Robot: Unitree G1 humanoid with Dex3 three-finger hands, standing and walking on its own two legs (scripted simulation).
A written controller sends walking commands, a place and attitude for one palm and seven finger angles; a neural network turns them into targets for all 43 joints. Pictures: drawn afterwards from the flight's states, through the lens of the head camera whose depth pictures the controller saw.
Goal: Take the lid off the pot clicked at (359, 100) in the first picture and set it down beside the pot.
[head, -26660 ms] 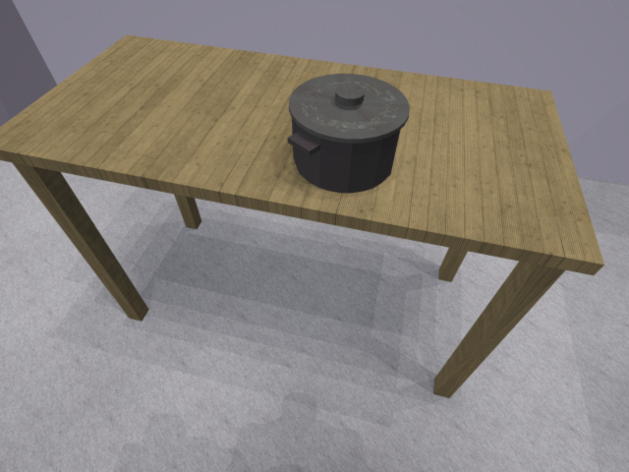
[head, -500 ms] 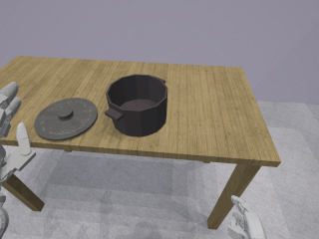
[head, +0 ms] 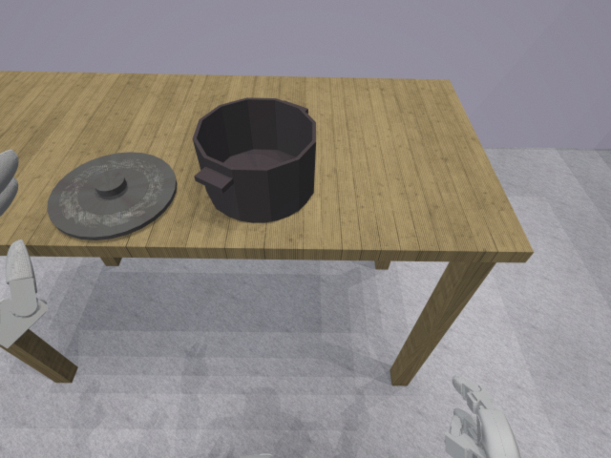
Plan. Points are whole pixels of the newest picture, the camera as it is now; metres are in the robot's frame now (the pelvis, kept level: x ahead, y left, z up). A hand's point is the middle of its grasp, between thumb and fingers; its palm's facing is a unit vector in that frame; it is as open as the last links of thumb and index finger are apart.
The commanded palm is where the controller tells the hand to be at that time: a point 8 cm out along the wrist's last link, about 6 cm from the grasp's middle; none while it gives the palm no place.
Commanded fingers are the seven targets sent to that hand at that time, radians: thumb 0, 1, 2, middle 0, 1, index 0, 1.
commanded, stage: step back with the hand held close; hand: left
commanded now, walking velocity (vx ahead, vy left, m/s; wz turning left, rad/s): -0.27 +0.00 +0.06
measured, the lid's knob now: (110, 183) +0.51 +0.38 +0.03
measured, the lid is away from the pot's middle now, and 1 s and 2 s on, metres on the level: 0.26 0.26 0.26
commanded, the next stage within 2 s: stop stepping back and stand still in 0.70 s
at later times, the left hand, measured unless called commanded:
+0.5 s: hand out of the picture +0.11 +0.28 +0.22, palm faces +0.36 -0.82 -0.44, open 7.4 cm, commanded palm +0.05 +0.33 +0.22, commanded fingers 0.00 0.90 0.90 -0.20 -0.30 -0.20 -0.30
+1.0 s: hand out of the picture -0.06 +0.38 +0.21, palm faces +0.23 -0.80 -0.55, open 7.4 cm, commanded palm -0.07 +0.44 +0.22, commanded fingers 0.00 0.90 0.90 -0.20 -0.30 -0.20 -0.30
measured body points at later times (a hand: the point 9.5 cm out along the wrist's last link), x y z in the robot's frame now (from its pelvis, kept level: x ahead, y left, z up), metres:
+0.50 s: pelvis -0.09 +0.05 +0.00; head -0.06 +0.09 +0.44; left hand +0.08 +0.33 +0.24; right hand +0.10 -0.16 -0.06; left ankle +0.07 +0.07 -0.72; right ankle -0.19 -0.10 -0.73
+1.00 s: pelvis -0.23 +0.18 -0.03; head -0.22 +0.25 +0.42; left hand -0.08 +0.43 +0.24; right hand -0.09 -0.09 -0.07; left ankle -0.12 +0.19 -0.67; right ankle -0.26 +0.03 -0.74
